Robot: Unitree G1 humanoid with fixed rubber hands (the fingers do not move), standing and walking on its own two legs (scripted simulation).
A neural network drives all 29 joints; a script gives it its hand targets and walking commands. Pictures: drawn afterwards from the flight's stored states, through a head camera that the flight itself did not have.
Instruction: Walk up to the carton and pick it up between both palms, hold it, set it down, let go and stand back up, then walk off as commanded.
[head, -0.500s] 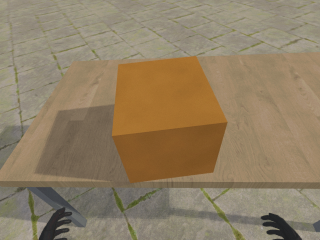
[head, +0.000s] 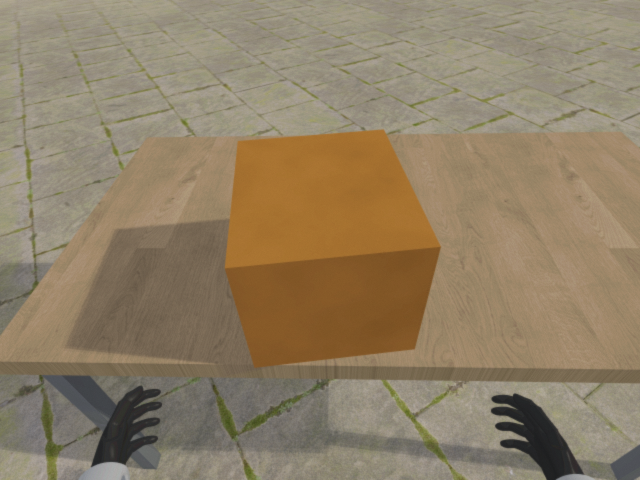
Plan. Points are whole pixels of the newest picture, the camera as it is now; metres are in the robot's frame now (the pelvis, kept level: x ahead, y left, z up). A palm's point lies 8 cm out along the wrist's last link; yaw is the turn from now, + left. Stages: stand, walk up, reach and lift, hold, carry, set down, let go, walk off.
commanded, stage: reach and lift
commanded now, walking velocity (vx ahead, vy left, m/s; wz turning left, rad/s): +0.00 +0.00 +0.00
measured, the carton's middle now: (323, 241) +0.51 +0.02 +0.02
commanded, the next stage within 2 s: none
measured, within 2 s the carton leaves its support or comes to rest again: neither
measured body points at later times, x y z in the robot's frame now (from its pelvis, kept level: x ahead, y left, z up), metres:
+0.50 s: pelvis +0.02 -0.01 +0.00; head +0.02 -0.01 +0.45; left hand +0.23 +0.24 +0.00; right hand +0.23 -0.25 -0.01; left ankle +0.05 +0.14 -0.73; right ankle +0.04 -0.10 -0.73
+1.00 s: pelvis +0.01 +0.00 +0.00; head +0.01 -0.01 +0.45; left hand +0.29 +0.24 +0.05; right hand +0.30 -0.23 +0.03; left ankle +0.05 +0.14 -0.73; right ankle +0.04 -0.10 -0.73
